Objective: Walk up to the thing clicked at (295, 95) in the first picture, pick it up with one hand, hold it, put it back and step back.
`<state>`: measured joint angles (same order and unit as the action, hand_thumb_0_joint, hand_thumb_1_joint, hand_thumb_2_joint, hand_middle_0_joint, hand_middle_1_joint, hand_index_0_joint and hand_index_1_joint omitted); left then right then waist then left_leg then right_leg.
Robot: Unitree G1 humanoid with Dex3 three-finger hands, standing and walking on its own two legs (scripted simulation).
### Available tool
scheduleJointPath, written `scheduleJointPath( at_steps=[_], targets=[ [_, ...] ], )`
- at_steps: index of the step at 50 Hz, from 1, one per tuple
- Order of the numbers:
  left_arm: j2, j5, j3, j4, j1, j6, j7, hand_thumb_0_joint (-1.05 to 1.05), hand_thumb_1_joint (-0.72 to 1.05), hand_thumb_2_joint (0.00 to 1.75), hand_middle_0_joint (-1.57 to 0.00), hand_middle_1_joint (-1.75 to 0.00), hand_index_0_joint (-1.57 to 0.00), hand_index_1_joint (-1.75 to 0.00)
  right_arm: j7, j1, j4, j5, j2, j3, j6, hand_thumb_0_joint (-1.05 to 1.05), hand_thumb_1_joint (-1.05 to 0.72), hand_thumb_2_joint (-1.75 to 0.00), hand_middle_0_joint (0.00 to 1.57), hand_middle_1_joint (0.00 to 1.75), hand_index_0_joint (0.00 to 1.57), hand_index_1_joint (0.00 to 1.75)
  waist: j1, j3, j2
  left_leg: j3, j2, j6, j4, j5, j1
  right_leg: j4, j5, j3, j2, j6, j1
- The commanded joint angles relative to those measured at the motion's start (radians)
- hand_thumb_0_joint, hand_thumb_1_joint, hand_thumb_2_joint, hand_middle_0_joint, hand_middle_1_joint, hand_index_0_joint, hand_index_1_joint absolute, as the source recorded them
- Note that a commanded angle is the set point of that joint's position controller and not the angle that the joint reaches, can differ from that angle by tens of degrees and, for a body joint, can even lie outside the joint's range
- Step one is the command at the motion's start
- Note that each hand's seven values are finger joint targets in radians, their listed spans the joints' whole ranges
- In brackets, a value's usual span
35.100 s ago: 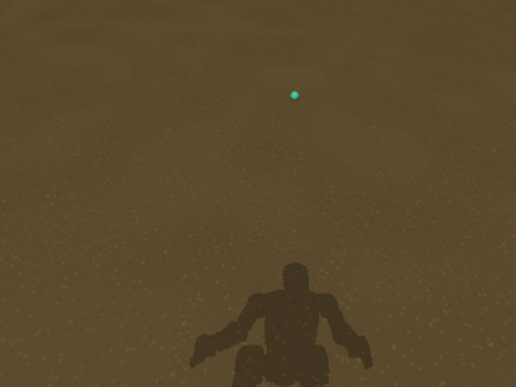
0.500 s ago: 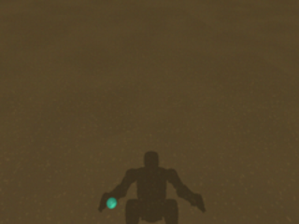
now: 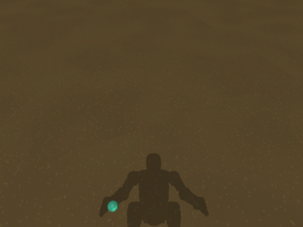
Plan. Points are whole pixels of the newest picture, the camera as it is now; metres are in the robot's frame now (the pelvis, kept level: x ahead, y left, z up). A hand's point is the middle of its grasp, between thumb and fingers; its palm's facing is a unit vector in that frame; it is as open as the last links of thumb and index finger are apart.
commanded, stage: stand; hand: left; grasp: from above
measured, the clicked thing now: (112, 206) +0.44 +0.26 -0.75
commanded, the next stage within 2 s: rise first in 0.84 s
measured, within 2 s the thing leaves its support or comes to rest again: neither
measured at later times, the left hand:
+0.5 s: hand out of the picture +0.07 +0.25 -0.16, palm faces -0.03 -0.94 -0.34, open 7.4 cm
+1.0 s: hand out of the picture +0.08 +0.26 -0.16, palm faces +0.01 -0.94 -0.34, open 7.4 cm
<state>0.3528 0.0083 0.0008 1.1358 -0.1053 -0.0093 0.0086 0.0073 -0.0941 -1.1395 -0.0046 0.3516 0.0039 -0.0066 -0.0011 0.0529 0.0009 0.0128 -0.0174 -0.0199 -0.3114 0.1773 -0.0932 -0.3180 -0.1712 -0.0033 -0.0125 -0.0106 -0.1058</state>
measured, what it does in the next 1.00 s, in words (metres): stands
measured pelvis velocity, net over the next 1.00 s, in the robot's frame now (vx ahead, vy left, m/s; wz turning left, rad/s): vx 0.00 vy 0.01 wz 0.01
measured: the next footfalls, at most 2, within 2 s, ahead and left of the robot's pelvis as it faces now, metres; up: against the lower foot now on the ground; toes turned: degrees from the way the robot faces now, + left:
none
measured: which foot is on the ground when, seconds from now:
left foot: down 0.00-1.00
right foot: down 0.00-1.00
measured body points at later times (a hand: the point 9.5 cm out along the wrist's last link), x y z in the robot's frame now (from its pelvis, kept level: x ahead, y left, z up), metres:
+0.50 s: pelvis +0.00 +0.00 +0.00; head +0.00 +0.00 +0.45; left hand +0.08 +0.30 -0.13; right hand +0.07 -0.30 -0.13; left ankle +0.00 +0.13 -0.75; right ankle +0.00 -0.12 -0.75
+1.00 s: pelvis +0.00 +0.01 +0.00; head +0.01 +0.01 +0.45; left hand +0.08 +0.31 -0.13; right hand +0.08 -0.29 -0.13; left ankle +0.00 +0.13 -0.75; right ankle +0.00 -0.12 -0.75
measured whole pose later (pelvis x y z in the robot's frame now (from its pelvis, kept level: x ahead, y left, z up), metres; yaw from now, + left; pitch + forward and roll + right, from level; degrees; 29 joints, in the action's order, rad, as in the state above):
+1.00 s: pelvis +0.00 +0.01 +0.00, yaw +0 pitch -1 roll +0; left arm 0.35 -0.01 -0.01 1.07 -0.12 -0.01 0.00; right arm -0.01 -0.15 -1.04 0.02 0.35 0.01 -0.02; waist -0.01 0.04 0.00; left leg 0.02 -0.01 -0.01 -0.36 0.20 -0.14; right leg -0.36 -0.19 -0.01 -0.02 -0.02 -0.15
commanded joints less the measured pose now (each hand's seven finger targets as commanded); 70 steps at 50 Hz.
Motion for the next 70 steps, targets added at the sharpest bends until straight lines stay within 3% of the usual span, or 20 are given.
scheduleJointPath(
  at_steps=[1, 10, 15, 36, 46, 47, 48, 49, 50, 51, 52, 53, 54, 55, 56, 58, 61, 64, 67, 70],
  targets=[
    [0.216, 0.0, -0.042, -0.061, 0.048, -0.021, -0.016, 0.0, 0.9, 0.9, -0.2, -0.3, -0.2, -0.3, -0.012, 0.038, 0.054, -0.003, 0.215, -0.038, -0.02, 0.0, -0.9, -0.9, 0.2, 0.3, 0.2, 0.3, 0.0, -0.058, 0.009, 0.077, -0.109, 0.03, 0.059, -0.074, -0.026, 0.055, 0.078, 0.091, -0.115, 0.025, 0.002],
    [0.22, 0.002, -0.041, -0.064, 0.037, -0.025, -0.017, 0.0, 0.9, 0.9, -0.2, -0.3, -0.2, -0.3, -0.014, 0.028, 0.058, -0.005, 0.214, -0.038, -0.022, 0.0, -0.9, -0.9, 0.2, 0.3, 0.2, 0.3, -0.002, -0.093, 0.0, 0.072, -0.115, 0.034, 0.032, -0.157, 0.013, 0.045, 0.165, 0.091, -0.122, 0.025, 0.015],
    [0.214, -0.002, -0.038, -0.063, 0.038, -0.022, -0.017, 0.0, 0.9, 0.9, -0.2, -0.3, -0.2, -0.3, -0.013, 0.02, 0.053, -0.005, 0.213, -0.036, -0.019, 0.0, -0.9, -0.9, 0.2, 0.3, 0.2, 0.3, -0.002, -0.056, 0.005, 0.075, -0.11, 0.032, 0.048, -0.09, -0.021, 0.057, 0.096, 0.093, -0.117, 0.028, 0.0],
    [0.214, -0.001, -0.037, -0.068, 0.02, -0.021, -0.015, 0.0, 0.9, 0.9, -0.2, -0.3, -0.2, -0.3, -0.012, 0.013, 0.059, -0.004, 0.216, -0.039, -0.021, 0.0, -0.9, -0.9, 0.2, 0.3, 0.2, 0.3, 0.002, -0.053, 0.011, 0.079, -0.108, 0.034, 0.056, -0.09, -0.025, 0.048, 0.086, 0.09, -0.115, 0.028, 0.001],
    [0.218, 0.001, -0.039, -0.076, 0.026, -0.023, -0.018, 0.0, 0.9, 0.9, -0.2, -0.3, -0.2, -0.3, -0.015, 0.016, 0.066, -0.005, 0.218, -0.042, -0.023, 0.0, -0.9, -0.9, 0.2, 0.3, 0.2, 0.3, -0.001, -0.093, 0.004, 0.074, -0.116, 0.036, 0.031, -0.185, 0.017, 0.029, 0.176, 0.084, -0.121, 0.027, 0.023],
    [0.215, 0.0, -0.038, -0.074, 0.021, -0.021, -0.018, 0.0, 0.82, 0.96, -0.18, -0.38, -0.16, -0.38, -0.016, 0.01, 0.064, -0.005, 0.215, -0.04, -0.023, 0.0, -0.93, -0.92, 0.2, 0.3, 0.2, 0.3, -0.001, -0.085, 0.009, 0.074, -0.114, 0.035, 0.038, -0.178, 0.003, 0.032, 0.165, 0.085, -0.12, 0.026, 0.02],
    [0.066, -0.054, -0.053, -0.424, 0.372, -0.116, -0.035, 0.0, 0.74, 0.98, -0.22, -0.46, -0.18, -0.46, -0.036, -0.001, 0.347, 0.067, 0.057, -0.001, -0.074, 0.0, -0.99, -0.92, 0.2, 0.3, 0.2, 0.3, -0.115, -0.001, 0.029, -0.054, 0.025, 0.03, -0.033, 0.006, -0.13, -0.024, 0.05, -0.003, 0.009, 0.015, -0.213],
    [0.103, -0.048, -0.065, -0.359, 0.471, -0.109, -0.043, 0.0, 0.66, 0.95, -0.23, -0.54, -0.19, -0.54, -0.047, -0.048, 0.294, 0.065, 0.079, -0.002, -0.075, 0.0, -0.95, -0.91, 0.2, 0.3, 0.2, 0.3, -0.088, -0.029, -0.019, -0.049, 0.027, 0.034, -0.052, 0.043, -0.132, -0.03, -0.003, -0.014, 0.01, 0.011, -0.179],
    [0.177, -0.03, -0.115, -0.144, 0.276, -0.065, -0.047, 0.0, 0.58, 0.96, -0.2, -0.6, -0.16, -0.62, -0.052, -0.076, 0.277, 0.062, 0.104, -0.012, -0.068, 0.0, -0.92, -0.91, 0.2, 0.3, 0.2, 0.3, -0.068, -0.01, -0.04, -0.052, 0.037, 0.037, -0.065, 0.079, -0.166, -0.032, -0.061, -0.025, 0.017, 0.019, -0.187],
    [0.179, -0.022, -0.13, -0.088, 0.211, -0.047, -0.033, 0.0, 0.5, 0.92, -0.19, -0.68, -0.17, -0.7, -0.05, -0.082, 0.308, 0.062, 0.105, -0.025, -0.058, 0.0, -0.91, -0.91, 0.2, 0.3, 0.2, 0.3, -0.037, -0.004, -0.056, -0.055, 0.03, 0.035, -0.097, 0.07, -0.205, -0.058, -0.078, -0.032, 0.021, 0.021, -0.203],
    [0.201, 0.004, -0.129, -0.11, 0.266, -0.044, -0.021, 0.0, 0.42, 0.89, -0.16, -0.76, -0.17, -0.77, -0.055, -0.092, 0.33, 0.052, 0.105, -0.041, -0.06, 0.0, -0.9, -0.9, 0.2, 0.3, 0.2, 0.3, -0.039, -0.073, -0.066, -0.053, 0.031, 0.039, -0.132, 0.048, -0.21, -0.085, -0.057, -0.028, 0.015, 0.02, -0.21],
    [0.253, 0.017, -0.162, -0.153, 0.315, -0.053, -0.014, 0.0, 0.34, 0.87, -0.17, -0.81, -0.18, -0.8, -0.062, -0.11, 0.343, 0.048, 0.107, -0.056, -0.068, 0.0, -0.87, -0.89, 0.2, 0.3, 0.2, 0.3, -0.028, -0.16, -0.025, -0.051, 0.035, 0.037, -0.154, 0.019, -0.201, -0.119, -0.012, -0.019, 0.01, 0.019, -0.19],
    [0.269, 0.043, -0.187, -0.14, 0.253, -0.045, -0.002, 0.0, 0.26, 0.85, -0.15, -0.89, -0.17, -0.87, -0.06, -0.115, 0.368, 0.039, 0.103, -0.067, -0.077, 0.0, -0.86, -0.89, 0.2, 0.3, 0.2, 0.3, -0.019, -0.211, -0.008, -0.046, 0.039, 0.033, -0.184, -0.015, -0.222, -0.153, 0.028, -0.018, 0.005, 0.019, -0.18],
    [0.239, 0.069, -0.19, -0.074, 0.169, -0.031, 0.01, 0.0, 0.18, 0.86, -0.12, -0.96, -0.16, -0.93, -0.053, -0.147, 0.372, 0.029, 0.099, -0.078, -0.08, 0.0, -0.9, -0.9, 0.2, 0.3, 0.2, 0.3, -0.017, -0.221, -0.023, -0.041, 0.04, 0.032, -0.228, -0.031, -0.269, -0.196, 0.049, -0.017, 0.008, 0.019, -0.207],
    [0.234, 0.101, -0.204, -0.081, 0.113, -0.019, 0.02, 0.0, 0.1, 0.89, -0.11, -0.99, -0.14, -0.96, -0.046, -0.148, 0.394, 0.019, 0.095, -0.087, -0.08, 0.0, -0.9, -0.9, 0.2, 0.3, 0.2, 0.3, 0.018, -0.272, 0.007, -0.041, 0.044, 0.028, -0.255, -0.063, -0.279, -0.23, 0.068, -0.018, 0.006, 0.026, -0.199],
    [0.225, 0.121, -0.218, -0.168, 0.067, 0.003, 0.021, 0.0, -0.06, 0.9, -0.09, -1.04, -0.13, -1.0, -0.042, -0.142, 0.45, 0.021, 0.087, -0.099, -0.083, 0.0, -0.89, -0.9, 0.2, 0.3, 0.2, 0.3, 0.044, -0.339, 0.073, -0.042, 0.048, 0.016, -0.267, -0.105, -0.256, -0.255, 0.088, -0.017, 0.015, 0.034, -0.187],
    [0.168, 0.151, -0.178, -0.211, 0.085, 0.077, 0.004, 0.0, -0.3, 0.93, -0.09, -1.07, -0.1, -1.05, -0.038, -0.103, 0.519, 0.027, 0.072, -0.086, -0.086, 0.0, -0.89, -0.9, 0.2, 0.3, 0.2, 0.3, 0.02, -0.248, 0.053, -0.032, 0.042, 0.014, -0.279, -0.029, -0.335, -0.256, 0.004, -0.026, 0.021, 0.031, -0.261],
    [0.161, 0.159, -0.172, -0.304, 0.137, 0.125, -0.01, 0.0, -0.52, 0.98, -0.08, -1.06, -0.08, -1.06, -0.031, -0.098, 0.565, 0.027, 0.07, -0.093, -0.095, 0.0, -0.89, -0.9, 0.2, 0.3, 0.2, 0.3, -0.005, -0.235, 0.008, -0.022, 0.027, 0.019, -0.336, 0.039, -0.397, -0.307, -0.071, -0.032, 0.03, 0.028, -0.355],
    [0.128, 0.165, -0.171, -0.349, 0.099, 0.139, -0.022, 0.0, -0.54, 0.97, -0.07, -1.08, -0.07, -1.07, -0.026, -0.121, 0.588, 0.025, 0.064, -0.094, -0.12, 0.0, -0.88, -0.9, 0.2, 0.3, 0.2, 0.3, -0.016, -0.245, -0.01, -0.012, 0.018, 0.022, -0.4, 0.087, -0.46, -0.377, -0.119, -0.041, 0.035, 0.027, -0.427],
    [0.168, 0.185, -0.204, -0.491, 0.082, 0.12, -0.027, 0.0, -0.58, 0.99, -0.07, -1.08, -0.07, -1.09, -0.027, -0.134, 0.617, 0.024, 0.055, -0.101, -0.141, 0.0, -0.89, -0.9, 0.2, 0.3, 0.2, 0.3, -0.006, -0.321, 0.04, -0.006, 0.015, 0.019, -0.474, 0.054, -0.487, -0.464, -0.093, -0.035, 0.031, 0.03, -0.483]
  ],
)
